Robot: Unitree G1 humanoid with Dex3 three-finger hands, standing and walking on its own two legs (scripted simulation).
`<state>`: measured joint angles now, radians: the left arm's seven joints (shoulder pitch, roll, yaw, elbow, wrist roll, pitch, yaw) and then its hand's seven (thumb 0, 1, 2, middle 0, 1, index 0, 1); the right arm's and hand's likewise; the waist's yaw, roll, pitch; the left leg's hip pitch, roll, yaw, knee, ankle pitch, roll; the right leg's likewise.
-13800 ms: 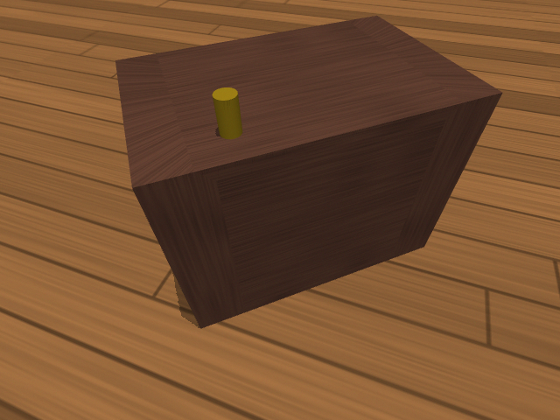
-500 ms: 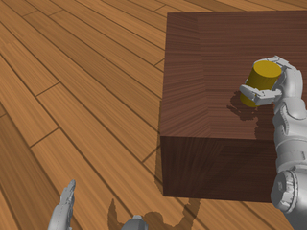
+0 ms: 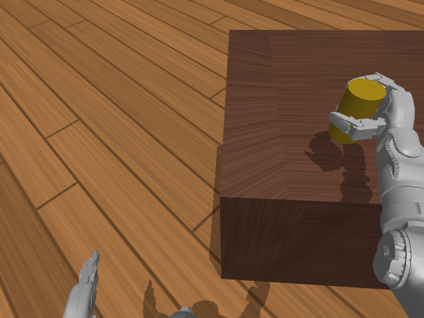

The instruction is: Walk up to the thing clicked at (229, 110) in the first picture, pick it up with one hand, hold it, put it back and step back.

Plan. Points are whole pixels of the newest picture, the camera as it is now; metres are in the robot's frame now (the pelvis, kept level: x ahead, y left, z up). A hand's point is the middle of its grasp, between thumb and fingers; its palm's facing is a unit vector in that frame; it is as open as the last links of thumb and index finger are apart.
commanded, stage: settle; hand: right
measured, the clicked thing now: (354, 113) +0.47 -0.20 +0.13
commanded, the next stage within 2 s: lift in 0.08 s
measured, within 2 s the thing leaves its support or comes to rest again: neither
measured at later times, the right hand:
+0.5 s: hand (362, 99) +0.47 -0.20 +0.17, palm faces +0.14 +0.99 +0.01, open 9.1 cm
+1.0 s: hand (396, 95) +0.40 -0.20 +0.24, palm faces +0.13 +0.99 -0.02, open 9.0 cm
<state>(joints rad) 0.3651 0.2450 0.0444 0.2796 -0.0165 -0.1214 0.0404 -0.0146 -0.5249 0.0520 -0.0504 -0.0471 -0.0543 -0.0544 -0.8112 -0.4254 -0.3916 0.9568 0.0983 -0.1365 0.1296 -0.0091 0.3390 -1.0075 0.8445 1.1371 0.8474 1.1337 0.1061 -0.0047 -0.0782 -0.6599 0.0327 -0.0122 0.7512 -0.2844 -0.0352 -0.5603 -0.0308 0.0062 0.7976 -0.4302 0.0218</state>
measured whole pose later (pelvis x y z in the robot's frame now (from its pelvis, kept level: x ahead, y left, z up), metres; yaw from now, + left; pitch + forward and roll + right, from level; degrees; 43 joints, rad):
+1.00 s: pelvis +0.01 +0.00 +0.02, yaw -1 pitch +2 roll +0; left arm 0.33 0.24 0.07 0.45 -0.03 -0.12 0.05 -0.01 -0.53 0.05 -0.04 -0.04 -0.04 -0.05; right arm -0.54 -0.31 -0.31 0.27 0.19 0.31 0.11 -0.01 0.35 -1.07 0.83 1.17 0.83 1.16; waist 0.00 -0.06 -0.07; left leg -0.38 0.04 0.00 0.60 -0.25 -0.04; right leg -0.28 -0.02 0.01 0.62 -0.37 0.02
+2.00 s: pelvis +0.00 +0.00 +0.03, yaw -2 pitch -2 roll +0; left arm 0.26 0.26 0.09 0.59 -0.05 -0.21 0.03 -0.02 -0.54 0.06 -0.04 -0.04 -0.04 -0.05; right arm -0.48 -0.32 -0.35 -0.10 0.24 0.71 0.09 -0.01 0.35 -1.08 0.83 1.17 0.83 1.17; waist -0.01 -0.09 -0.08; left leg -0.28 0.05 0.02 0.54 -0.23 -0.04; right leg -0.19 -0.01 0.03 0.57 -0.34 0.02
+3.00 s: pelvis +0.00 +0.00 +0.03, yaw -3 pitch -3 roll +0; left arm 0.25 0.25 0.09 0.61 -0.04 -0.24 0.03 -0.02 -0.53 0.05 -0.04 -0.04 -0.05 -0.05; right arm -0.43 -0.31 -0.35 -0.18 0.25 0.77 0.07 -0.01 0.35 -1.09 0.83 1.17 0.83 1.16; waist -0.01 -0.09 -0.08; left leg -0.27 0.06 0.03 0.54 -0.22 -0.04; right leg -0.18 -0.01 0.04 0.57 -0.34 0.02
